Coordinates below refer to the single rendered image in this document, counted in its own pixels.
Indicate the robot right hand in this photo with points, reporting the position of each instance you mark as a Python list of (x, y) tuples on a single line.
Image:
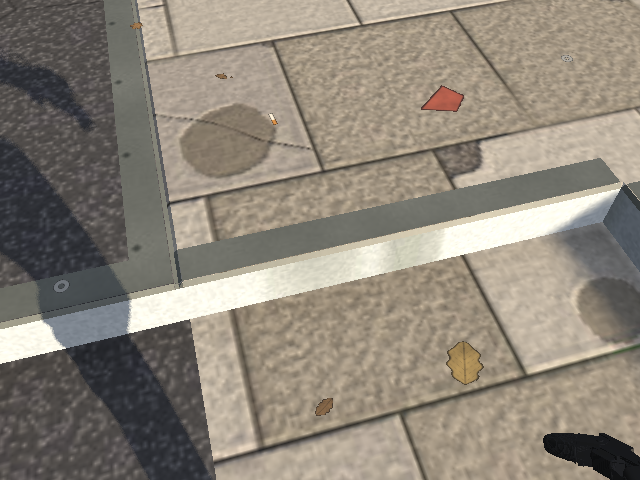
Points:
[(607, 455)]

